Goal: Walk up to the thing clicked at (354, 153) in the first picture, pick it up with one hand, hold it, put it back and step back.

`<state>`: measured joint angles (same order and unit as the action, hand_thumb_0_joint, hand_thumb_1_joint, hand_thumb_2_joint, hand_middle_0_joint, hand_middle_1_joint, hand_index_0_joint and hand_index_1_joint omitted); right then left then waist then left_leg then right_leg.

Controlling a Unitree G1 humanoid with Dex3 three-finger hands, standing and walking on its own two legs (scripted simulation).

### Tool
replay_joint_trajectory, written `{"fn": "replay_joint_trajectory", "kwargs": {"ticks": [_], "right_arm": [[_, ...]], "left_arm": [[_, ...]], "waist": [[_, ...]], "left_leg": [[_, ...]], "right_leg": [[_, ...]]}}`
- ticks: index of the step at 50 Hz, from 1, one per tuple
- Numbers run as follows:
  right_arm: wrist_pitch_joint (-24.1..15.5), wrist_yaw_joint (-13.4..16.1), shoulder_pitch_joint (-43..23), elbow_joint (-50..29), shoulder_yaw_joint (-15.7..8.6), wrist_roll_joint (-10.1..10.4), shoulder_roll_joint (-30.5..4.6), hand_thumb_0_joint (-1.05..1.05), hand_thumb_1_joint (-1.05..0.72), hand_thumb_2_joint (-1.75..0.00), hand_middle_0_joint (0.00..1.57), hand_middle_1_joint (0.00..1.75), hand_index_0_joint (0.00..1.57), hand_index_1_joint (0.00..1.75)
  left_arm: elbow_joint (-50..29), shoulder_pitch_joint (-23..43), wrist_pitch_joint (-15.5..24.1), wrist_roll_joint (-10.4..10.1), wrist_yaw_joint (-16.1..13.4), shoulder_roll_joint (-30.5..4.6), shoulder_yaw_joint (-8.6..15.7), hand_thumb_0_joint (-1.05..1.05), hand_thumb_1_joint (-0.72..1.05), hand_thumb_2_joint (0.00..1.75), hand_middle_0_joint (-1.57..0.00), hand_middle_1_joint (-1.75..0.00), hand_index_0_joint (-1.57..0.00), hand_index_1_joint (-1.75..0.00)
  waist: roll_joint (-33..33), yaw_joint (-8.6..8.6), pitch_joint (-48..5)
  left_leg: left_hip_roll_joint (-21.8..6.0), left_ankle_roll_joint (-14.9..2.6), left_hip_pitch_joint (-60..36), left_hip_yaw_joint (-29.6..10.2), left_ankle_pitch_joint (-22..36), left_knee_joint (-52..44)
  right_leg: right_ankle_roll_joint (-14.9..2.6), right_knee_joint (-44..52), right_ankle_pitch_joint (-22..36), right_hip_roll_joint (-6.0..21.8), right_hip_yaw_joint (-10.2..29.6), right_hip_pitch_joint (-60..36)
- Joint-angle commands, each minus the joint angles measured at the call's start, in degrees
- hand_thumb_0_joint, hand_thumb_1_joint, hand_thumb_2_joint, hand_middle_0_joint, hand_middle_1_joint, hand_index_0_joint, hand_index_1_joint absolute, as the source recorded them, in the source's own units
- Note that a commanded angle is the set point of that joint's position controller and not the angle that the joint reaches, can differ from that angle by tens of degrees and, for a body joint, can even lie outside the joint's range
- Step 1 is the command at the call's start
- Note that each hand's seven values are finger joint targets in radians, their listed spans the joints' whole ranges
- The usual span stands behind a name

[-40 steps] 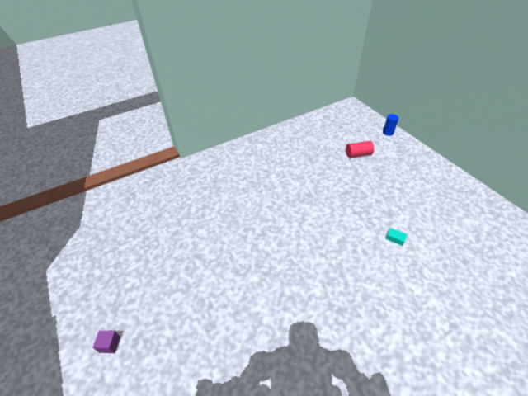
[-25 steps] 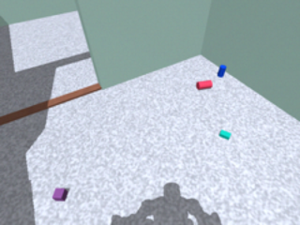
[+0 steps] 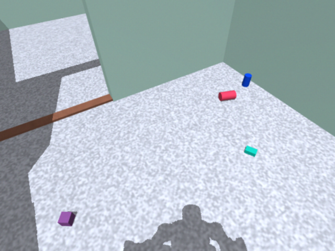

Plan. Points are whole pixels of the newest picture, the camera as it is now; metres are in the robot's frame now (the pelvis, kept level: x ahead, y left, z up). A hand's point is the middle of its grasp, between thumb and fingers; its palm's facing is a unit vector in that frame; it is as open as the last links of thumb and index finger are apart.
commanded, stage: stand
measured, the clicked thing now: (227, 95) +1.53 -0.53 -0.74
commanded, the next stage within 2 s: walk up in 0.32 s
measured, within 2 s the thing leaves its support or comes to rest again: neither
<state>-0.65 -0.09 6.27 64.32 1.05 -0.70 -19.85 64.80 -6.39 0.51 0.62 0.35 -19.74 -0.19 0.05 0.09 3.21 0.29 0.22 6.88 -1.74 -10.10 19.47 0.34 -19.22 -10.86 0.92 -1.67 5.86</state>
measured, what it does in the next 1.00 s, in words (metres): steps on the spot, turning right: right foot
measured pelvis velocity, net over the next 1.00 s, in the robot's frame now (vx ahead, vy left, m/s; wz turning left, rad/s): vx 0.00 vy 0.04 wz -0.68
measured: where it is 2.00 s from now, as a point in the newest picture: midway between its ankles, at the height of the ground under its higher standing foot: outside the picture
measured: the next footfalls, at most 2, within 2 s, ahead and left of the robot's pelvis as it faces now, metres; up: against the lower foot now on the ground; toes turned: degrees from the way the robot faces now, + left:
right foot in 0.90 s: +0.00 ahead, -0.09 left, +0.00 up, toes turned -39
left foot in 1.28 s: +0.18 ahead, +0.07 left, +0.00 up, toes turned -53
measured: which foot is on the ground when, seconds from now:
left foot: down 0.00-0.94, up 0.96-1.00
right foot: down 0.00-0.52, up 0.54-0.88, down 0.90-1.00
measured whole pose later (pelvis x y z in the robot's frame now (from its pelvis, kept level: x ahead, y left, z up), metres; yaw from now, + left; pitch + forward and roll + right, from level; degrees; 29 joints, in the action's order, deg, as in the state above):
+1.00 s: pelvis +0.00 +0.04 -0.03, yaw -39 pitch -3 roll +0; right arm 3.9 -2.7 13.9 42.8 -5.2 -0.7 -23.7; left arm 38.7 -12.2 0.1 1.9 1.4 -22.9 2.7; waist 3.3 -2.6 10.0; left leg -3.1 0.2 18.2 7.1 -33.2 56.5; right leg -2.2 -39.1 -17.3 -1.0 -0.3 19.2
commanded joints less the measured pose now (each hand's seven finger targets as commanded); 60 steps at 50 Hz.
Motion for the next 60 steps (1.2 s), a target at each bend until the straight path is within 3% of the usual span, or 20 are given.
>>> {"fn": "replay_joint_trajectory", "kwargs": {"ticks": [1, 15, 16, 22, 24, 25, 26, 27, 28, 33, 38, 44, 45, 46, 47, 48, 49, 52, 55, 60], "right_arm": [[-1.0, 0.8, -2.1, -3.3, -2.6, 0.3, -12.1, 0.00, -0.90, -0.90, 0.20, 0.30, 0.20, 0.30], [-1.1, 0.8, -2.1, -3.5, -2.6, 0.2, -12.2, 0.00, -0.90, -0.90, 0.20, 0.30, 0.20, 0.30], [-0.6, -0.1, -6.0, -8.7, -7.7, -0.6, -18.8, 0.00, -0.90, -0.90, 0.20, 0.30, 0.20, 0.30], [0.5, -1.5, -2.0, -14.2, -8.2, 0.3, -13.9, 0.00, -0.90, -0.90, 0.20, 0.30, 0.20, 0.30], [0.4, -1.4, 1.2, -14.7, -9.1, 0.5, -14.1, 0.00, -0.90, -0.90, 0.20, 0.30, 0.20, 0.30], [0.4, -1.1, 5.0, -14.4, -9.8, -0.1, -15.9, 0.00, -0.90, -0.90, 0.20, 0.30, 0.20, 0.30], [0.5, -0.7, 5.1, -15.6, -10.6, -0.6, -18.6, 0.00, -0.90, -0.90, 0.20, 0.30, 0.20, 0.30], [0.9, -0.6, 1.0, -18.5, -10.8, -0.9, -18.6, 0.00, -0.90, -0.90, 0.20, 0.30, 0.20, 0.30], [1.2, -0.9, -2.2, -20.9, -11.1, -1.4, -17.8, 0.00, -0.90, -0.90, 0.20, 0.30, 0.20, 0.30], [0.2, -0.7, -0.8, -22.8, -9.5, -1.0, -13.5, 0.00, -0.90, -0.90, 0.20, 0.30, 0.20, 0.30], [0.5, -1.7, 4.9, -25.9, -10.4, -1.0, -16.0, 0.00, -0.90, -0.90, 0.20, 0.30, 0.20, 0.30], [1.4, -2.4, 4.0, -30.2, -10.6, -0.2, -16.2, 0.00, -0.90, -0.90, 0.20, 0.30, 0.20, 0.30], [1.5, -2.5, 2.7, -30.8, -10.2, 0.3, -15.4, 0.00, -0.90, -0.90, 0.20, 0.30, 0.20, 0.30], [1.4, -2.7, 4.1, -31.5, -9.3, 0.9, -13.1, 0.00, -0.90, -0.90, 0.20, 0.30, 0.20, 0.30], [1.4, -2.8, 3.0, -33.0, -8.0, 1.1, -10.1, 0.00, -0.90, -0.90, 0.20, 0.30, 0.20, 0.30], [1.5, -2.1, 2.5, -32.9, -8.5, 0.6, -13.5, 0.00, -0.90, -0.90, 0.20, 0.30, 0.20, 0.30], [1.2, -1.9, 3.1, -32.2, -9.0, 0.2, -14.4, 0.00, -0.90, -0.90, 0.20, 0.30, 0.20, 0.30], [1.2, -1.8, 7.4, -27.5, -8.8, 1.2, -14.6, 0.00, -0.90, -0.90, 0.20, 0.30, 0.20, 0.30], [1.8, -0.8, 9.2, -27.9, -8.7, 1.4, -13.5, 0.00, -0.90, -0.90, 0.20, 0.30, 0.20, 0.30], [0.7, 1.3, 10.8, -27.2, -8.6, 1.0, -12.3, 0.00, -0.90, -0.90, 0.20, 0.30, 0.20, 0.30]], "left_arm": [[-3.0, 2.0, 1.3, 0.0, -0.9, -12.0, 2.4, 0.00, 0.90, 0.90, -0.20, -0.30, -0.20, -0.30], [-3.5, 2.1, 1.2, 0.1, -0.9, -12.2, 2.5, 0.00, 0.90, 0.90, -0.20, -0.30, -0.20, -0.30], [-9.4, -1.4, -0.2, 1.1, -0.6, -16.0, 4.9, 0.00, 0.90, 0.90, -0.20, -0.30, -0.20, -0.30], [-17.9, -2.3, 0.5, 2.7, -1.0, -17.8, 7.2, 0.00, 0.90, 0.90, -0.20, -0.30, -0.20, -0.30], [-20.6, -0.7, 0.4, 2.3, -1.0, -15.4, 6.7, 0.00, 0.90, 0.90, -0.20, -0.30, -0.20, -0.30], [-22.4, 1.9, 0.2, 1.9, -1.0, -13.0, 6.2, 0.00, 0.90, 0.90, -0.20, -0.30, -0.20, -0.30], [-24.0, 2.5, 0.0, 1.8, -1.3, -9.7, 5.5, 0.00, 0.90, 0.90, -0.20, -0.30, -0.20, -0.30], [-23.8, -2.8, -0.4, 2.4, -1.7, -11.1, 5.9, 0.00, 0.90, 0.90, -0.20, -0.30, -0.20, -0.30], [-23.0, -6.6, -1.2, 2.1, -1.5, -13.1, 6.3, 0.00, 0.90, 0.90, -0.20, -0.30, -0.20, -0.30], [-23.4, -8.1, -1.8, 0.7, 1.7, -12.0, 6.4, 0.00, 0.90, 0.90, -0.20, -0.30, -0.20, -0.30], [-27.3, -5.0, -1.3, 0.9, 2.3, -11.9, 5.7, 0.00, 0.90, 0.90, -0.20, -0.30, -0.20, -0.30], [-27.1, -10.8, -0.6, 1.2, 1.2, -13.9, 6.9, 0.00, 0.90, 0.90, -0.20, -0.30, -0.20, -0.30], [-26.1, -15.5, -0.2, 1.3, 0.8, -14.9, 7.6, 0.00, 0.90, 0.90, -0.20, -0.30, -0.20, -0.30], [-26.2, -18.6, 0.5, 1.9, 0.1, -19.1, 8.9, 0.00, 0.90, 0.90, -0.20, -0.30, -0.20, -0.30], [-28.2, -17.5, 0.9, 2.0, -0.5, -21.8, 9.5, 0.00, 0.90, 0.90, -0.20, -0.30, -0.20, -0.30], [-29.3, -16.5, 0.5, 1.4, -0.6, -22.6, 9.3, 0.00, 0.90, 0.90, -0.20, -0.30, -0.20, -0.30], [-29.4, -14.7, 0.2, 0.7, -0.9, -21.0, 9.0, 0.00, 0.90, 0.90, -0.20, -0.30, -0.20, -0.30], [-31.7, -7.2, -0.1, 0.0, -1.6, -17.1, 7.3, 0.00, 0.90, 0.90, -0.20, -0.30, -0.20, -0.30], [-32.3, -7.1, -0.3, 0.9, -0.7, -17.3, 7.5, 0.00, 0.90, 0.90, -0.20, -0.30, -0.20, -0.30], [-35.0, -6.1, -2.5, 2.2, 0.8, -17.2, 8.2, 0.00, 0.90, 0.90, -0.20, -0.30, -0.20, -0.30]], "waist": [[0.2, 0.09, -3.5], [0.3, 0.22, -4.2], [1.9, -1.05, -0.4], [-13.6, -1.52, -5.8], [-10.3, -3.99, -8.6], [-3.6, -6.42, -10.4], [9.7, -7.36, -9.6], [11.0, -4.60, -9.6], [10.1, -2.82, -9.0], [8.1, -1.45, -0.7], [10.6, -4.57, -1.2], [6.3, -1.11, -3.2], [1.5, 2.26, -6.2], [-9.4, 4.50, -8.1], [-17.1, 4.56, -6.1], [-14.2, 5.04, -6.9], [-10.9, 3.54, -4.7], [-7.2, -0.75, -5.3], [-8.6, -0.19, -5.1], [-12.4, 0.51, -3.7]], "left_leg": [[-6.8, -1.54, 1.6, -5.4, 5.7, -3.5], [-7.1, -1.58, 1.1, -5.4, 7.7, -3.5], [-3.2, -1.49, -4.3, 3.3, -0.5, 7.6], [-0.2, -1.82, 9.1, -6.8, -19.5, 19.9], [-2.1, -2.85, 0.6, -7.6, -12.8, 10.8], [-7.2, -4.41, -8.8, -11.2, -5.4, 1.9], [-18.3, -8.13, -13.7, -20.6, 4.7, -2.1], [-25.3, -13.30, -11.1, -21.7, 11.3, -1.7], [-27.3, -16.82, -7.1, -20.5, 5.7, -3.4], [-13.5, -6.10, -5.2, -1.0, 14.0, -0.5], [-15.9, -7.46, -6.3, 3.9, 13.7, 1.7], [-18.3, -6.83, 4.5, 7.9, 12.4, 12.8], [-15.5, -5.57, 7.9, 10.5, 12.6, 22.9], [-8.8, -1.89, 16.9, 13.1, 6.2, 36.8], [1.7, 1.38, 33.7, 9.6, -24.3, 45.0], [-0.7, 1.10, 30.1, 0.2, -31.2, 46.2], [-2.5, 1.76, 28.1, -1.6, -29.4, 46.8], [-4.1, 2.19, 26.1, -0.7, -18.8, 40.9], [-0.5, 1.57, 19.8, 2.0, -17.3, 38.7], [1.2, -0.47, 12.3, 3.2, -12.9, 25.3]], "right_leg": [[-1.59, 3.8, 4.9, 6.7, 5.5, -1.0], [-1.48, 3.3, 6.1, 6.8, 5.2, -1.8], [-4.16, -0.1, 16.1, 7.4, 15.5, 11.2], [-12.68, -2.1, 18.1, 14.4, 35.2, 6.3], [-8.80, -7.4, 18.4, 8.0, 28.6, 11.8], [-3.44, -13.7, 13.7, 0.9, 19.5, 19.6], [-0.25, -24.4, -4.3, -6.3, 10.0, 28.4], [0.81, -32.1, -19.7, -4.0, 7.7, 29.3], [0.62, -37.9, -20.5, -1.1, 6.9, 27.4], [-0.76, -35.2, -8.0, 1.6, 3.3, 27.7], [-0.24, -23.5, -6.6, 1.6, -1.7, 22.3], [-2.58, -14.2, -8.3, -0.5, -3.7, 7.1], [-4.49, -9.2, -6.1, -1.1, -1.5, -0.2], [-8.71, -2.8, -2.1, 5.3, 12.9, -7.9], [-15.14, -2.8, 8.2, 15.5, 33.8, -14.1], [-21.02, -0.9, 6.5, 20.7, 42.0, -6.8], [-20.35, -0.2, 4.9, 19.6, 39.1, -2.4], [-12.31, -4.9, 10.0, 8.8, 20.4, -1.0], [-11.91, -6.3, 13.9, 4.2, 18.7, 6.7], [-11.80, -9.8, 12.9, 2.8, 22.0, 15.4]]}}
